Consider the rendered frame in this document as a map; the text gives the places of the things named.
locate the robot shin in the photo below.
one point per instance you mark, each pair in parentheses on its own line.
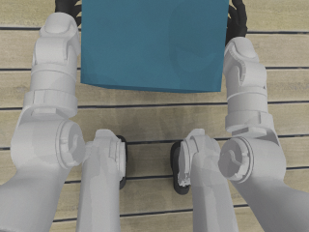
(99,133)
(183,179)

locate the right robot hand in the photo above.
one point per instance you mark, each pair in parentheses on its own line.
(236,23)

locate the robot left shin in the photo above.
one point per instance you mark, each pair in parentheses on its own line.
(99,133)

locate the robot left forearm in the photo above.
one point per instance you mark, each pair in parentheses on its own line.
(53,73)

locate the left robot hand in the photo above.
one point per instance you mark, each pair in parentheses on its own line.
(68,7)

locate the left robot upper arm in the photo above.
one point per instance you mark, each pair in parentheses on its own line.
(43,152)

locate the robot right forearm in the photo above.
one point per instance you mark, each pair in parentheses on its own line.
(246,93)

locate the right robot upper arm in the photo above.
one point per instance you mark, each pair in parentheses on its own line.
(256,168)

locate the robot right shin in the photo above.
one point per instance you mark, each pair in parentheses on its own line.
(183,179)

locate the carton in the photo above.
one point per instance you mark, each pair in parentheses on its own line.
(169,46)

